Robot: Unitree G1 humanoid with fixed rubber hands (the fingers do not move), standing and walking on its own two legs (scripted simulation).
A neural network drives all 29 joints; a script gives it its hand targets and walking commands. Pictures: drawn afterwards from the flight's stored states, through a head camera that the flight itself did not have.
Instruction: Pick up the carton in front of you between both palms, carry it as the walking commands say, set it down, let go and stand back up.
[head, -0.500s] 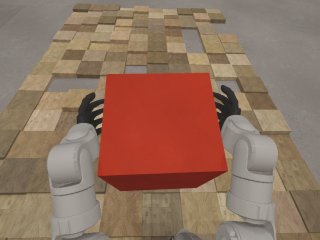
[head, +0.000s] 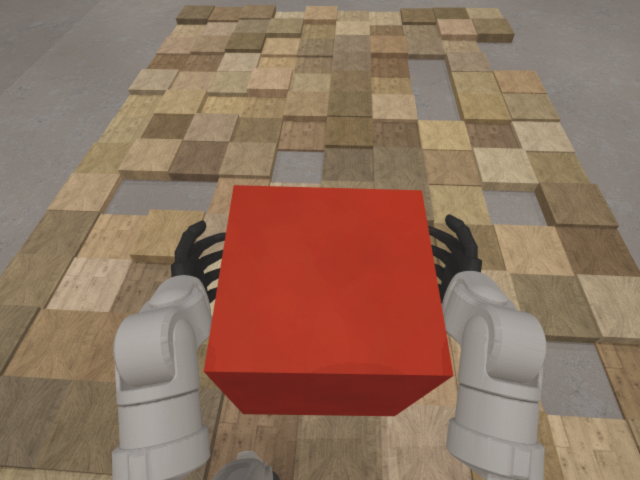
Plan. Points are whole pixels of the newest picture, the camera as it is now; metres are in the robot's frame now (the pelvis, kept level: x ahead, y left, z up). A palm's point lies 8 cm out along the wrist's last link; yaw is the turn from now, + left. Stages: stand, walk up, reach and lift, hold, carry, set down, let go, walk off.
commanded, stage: carry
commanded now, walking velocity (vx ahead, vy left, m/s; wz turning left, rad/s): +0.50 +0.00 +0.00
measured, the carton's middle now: (323, 313) +0.32 -0.01 +0.03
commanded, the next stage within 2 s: none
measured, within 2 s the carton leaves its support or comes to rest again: neither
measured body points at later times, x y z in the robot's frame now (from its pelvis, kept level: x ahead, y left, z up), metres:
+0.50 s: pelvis +0.38 -0.03 +0.00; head +0.38 -0.03 +0.45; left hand +0.72 +0.12 +0.15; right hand +0.73 -0.18 +0.16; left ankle +0.21 +0.07 -0.72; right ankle +0.50 -0.15 -0.70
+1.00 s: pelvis +0.72 +0.02 +0.01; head +0.71 +0.04 +0.46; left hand +1.02 +0.13 +0.13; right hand +0.98 -0.17 +0.15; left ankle +0.71 +0.10 -0.74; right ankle +0.62 -0.12 -0.65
